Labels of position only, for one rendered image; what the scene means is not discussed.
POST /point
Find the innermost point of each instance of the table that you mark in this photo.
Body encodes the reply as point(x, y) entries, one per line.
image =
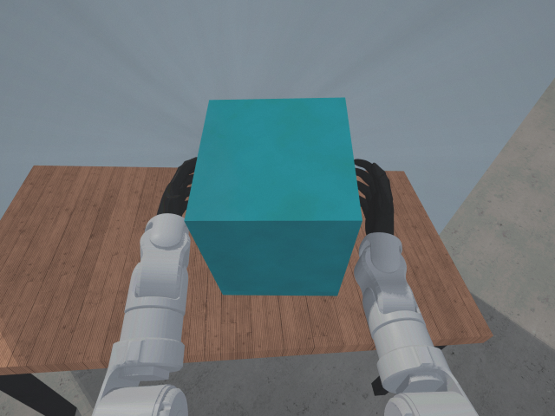
point(69, 243)

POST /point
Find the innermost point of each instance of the carton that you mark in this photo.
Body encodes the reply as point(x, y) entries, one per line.
point(274, 206)

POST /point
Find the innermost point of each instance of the left robot forearm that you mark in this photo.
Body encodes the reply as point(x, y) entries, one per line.
point(150, 346)

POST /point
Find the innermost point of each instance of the robot left upper arm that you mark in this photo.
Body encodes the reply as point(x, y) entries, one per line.
point(155, 400)

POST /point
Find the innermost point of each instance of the robot right upper arm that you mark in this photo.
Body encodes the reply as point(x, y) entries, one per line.
point(429, 404)

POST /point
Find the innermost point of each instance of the robot left hand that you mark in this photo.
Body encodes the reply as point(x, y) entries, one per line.
point(173, 199)

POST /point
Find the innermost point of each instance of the right robot forearm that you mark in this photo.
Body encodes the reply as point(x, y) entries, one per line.
point(408, 361)

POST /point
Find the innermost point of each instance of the robot right hand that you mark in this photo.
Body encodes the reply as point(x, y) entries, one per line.
point(377, 206)

